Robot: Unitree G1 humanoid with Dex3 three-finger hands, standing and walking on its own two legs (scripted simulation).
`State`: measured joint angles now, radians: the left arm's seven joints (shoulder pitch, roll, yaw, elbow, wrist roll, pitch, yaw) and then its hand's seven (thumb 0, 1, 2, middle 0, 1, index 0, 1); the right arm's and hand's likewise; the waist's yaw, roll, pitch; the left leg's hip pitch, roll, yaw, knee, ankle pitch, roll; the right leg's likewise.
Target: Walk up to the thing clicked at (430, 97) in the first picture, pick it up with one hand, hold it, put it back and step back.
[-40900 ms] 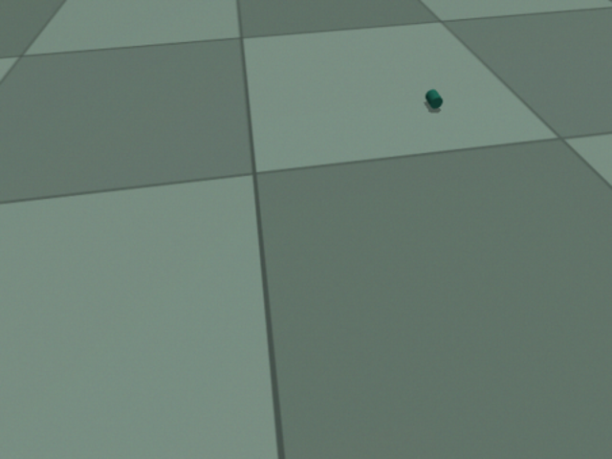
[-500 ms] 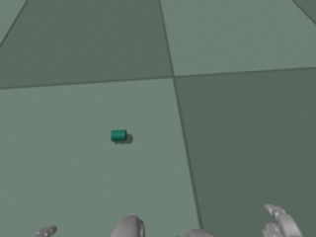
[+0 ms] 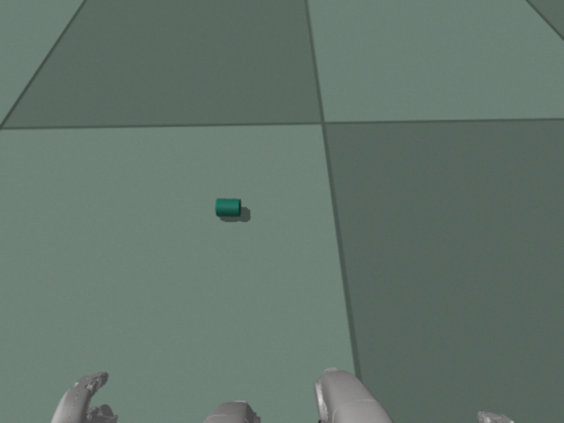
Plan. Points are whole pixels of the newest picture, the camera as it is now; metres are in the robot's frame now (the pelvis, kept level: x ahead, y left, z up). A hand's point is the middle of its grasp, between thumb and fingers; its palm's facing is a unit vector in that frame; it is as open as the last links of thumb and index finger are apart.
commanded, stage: step back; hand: left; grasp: from above
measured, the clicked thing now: (228, 207) +0.94 +0.25 -0.72
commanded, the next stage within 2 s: stand in 1.36 s
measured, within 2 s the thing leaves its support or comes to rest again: neither
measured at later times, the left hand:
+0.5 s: hand out of the picture -0.09 +0.27 -0.12, palm faces +0.04 -0.89 -0.46, open 7.4 cm
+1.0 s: hand out of the picture -0.08 +0.24 -0.13, palm faces +0.04 -0.92 -0.40, open 7.4 cm
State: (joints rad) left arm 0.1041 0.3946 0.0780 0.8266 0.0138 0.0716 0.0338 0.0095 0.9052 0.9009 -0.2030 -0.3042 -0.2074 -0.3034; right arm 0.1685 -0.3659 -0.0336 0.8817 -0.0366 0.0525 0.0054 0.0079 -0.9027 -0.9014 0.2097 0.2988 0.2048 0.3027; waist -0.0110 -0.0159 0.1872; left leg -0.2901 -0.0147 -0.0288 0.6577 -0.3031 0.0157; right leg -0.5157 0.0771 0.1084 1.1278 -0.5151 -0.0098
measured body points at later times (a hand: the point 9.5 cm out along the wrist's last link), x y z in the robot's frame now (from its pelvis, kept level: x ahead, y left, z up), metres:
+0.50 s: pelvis -0.15 -0.02 +0.00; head -0.13 -0.04 +0.45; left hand -0.09 +0.31 -0.09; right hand -0.08 -0.34 -0.14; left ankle -0.16 +0.13 -0.71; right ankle -0.12 -0.13 -0.72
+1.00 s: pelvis -0.13 -0.03 +0.01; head -0.11 -0.04 +0.46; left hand -0.09 +0.29 -0.10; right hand -0.06 -0.34 -0.12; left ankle -0.10 +0.12 -0.68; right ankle -0.11 -0.13 -0.72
